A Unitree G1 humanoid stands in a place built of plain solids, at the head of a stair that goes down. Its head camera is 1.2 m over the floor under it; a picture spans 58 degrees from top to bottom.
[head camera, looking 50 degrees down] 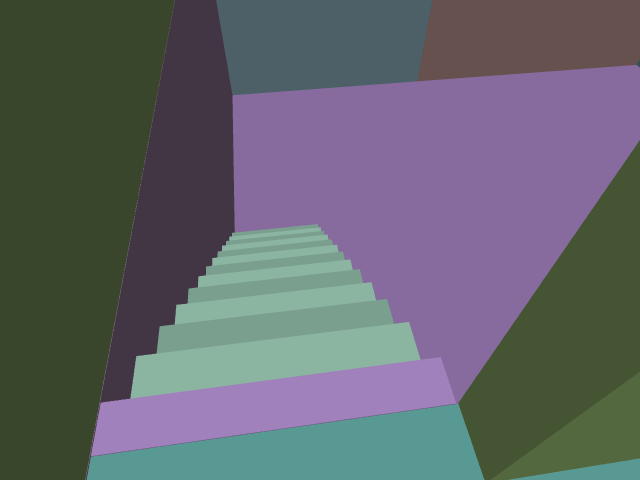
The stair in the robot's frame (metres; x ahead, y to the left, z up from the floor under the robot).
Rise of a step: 0.21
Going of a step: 0.23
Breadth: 0.97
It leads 8 degrees to the left of straight ahead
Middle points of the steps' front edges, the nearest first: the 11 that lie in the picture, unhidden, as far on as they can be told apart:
0.49 0.12 0.00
0.72 0.16 -0.20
0.95 0.19 -0.41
1.18 0.22 -0.62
1.41 0.25 -0.82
1.64 0.28 -1.03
1.87 0.32 -1.24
2.10 0.35 -1.44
2.33 0.38 -1.65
2.56 0.41 -1.85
2.79 0.44 -2.06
